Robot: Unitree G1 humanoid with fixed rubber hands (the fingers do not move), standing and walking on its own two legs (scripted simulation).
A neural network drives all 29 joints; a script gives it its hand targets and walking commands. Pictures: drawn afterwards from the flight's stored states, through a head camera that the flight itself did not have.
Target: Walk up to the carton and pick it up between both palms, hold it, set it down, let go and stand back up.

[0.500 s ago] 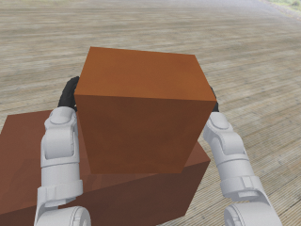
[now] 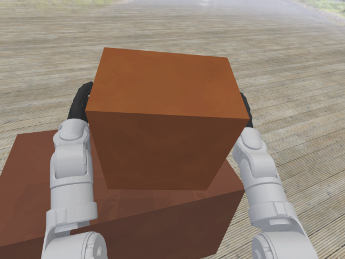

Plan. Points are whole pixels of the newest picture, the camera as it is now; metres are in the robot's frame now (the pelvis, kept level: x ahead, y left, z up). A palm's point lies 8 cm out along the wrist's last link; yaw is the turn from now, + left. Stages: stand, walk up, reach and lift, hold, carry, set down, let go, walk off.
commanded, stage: set down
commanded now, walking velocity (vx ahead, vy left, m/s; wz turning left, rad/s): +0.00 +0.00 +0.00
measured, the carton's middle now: (162, 128) +0.38 +0.02 +0.17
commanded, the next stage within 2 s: none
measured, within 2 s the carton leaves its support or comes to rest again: neither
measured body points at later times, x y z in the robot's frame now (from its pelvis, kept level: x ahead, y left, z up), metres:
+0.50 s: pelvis +0.02 +0.00 +0.00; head -0.01 +0.03 +0.45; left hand +0.38 +0.19 +0.15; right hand +0.40 -0.16 +0.15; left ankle +0.02 +0.12 -0.75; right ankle -0.01 -0.11 -0.75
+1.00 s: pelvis +0.02 +0.00 +0.00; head +0.01 +0.03 +0.45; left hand +0.40 +0.20 +0.11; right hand +0.41 -0.15 +0.12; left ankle +0.02 +0.12 -0.75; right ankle -0.01 -0.11 -0.75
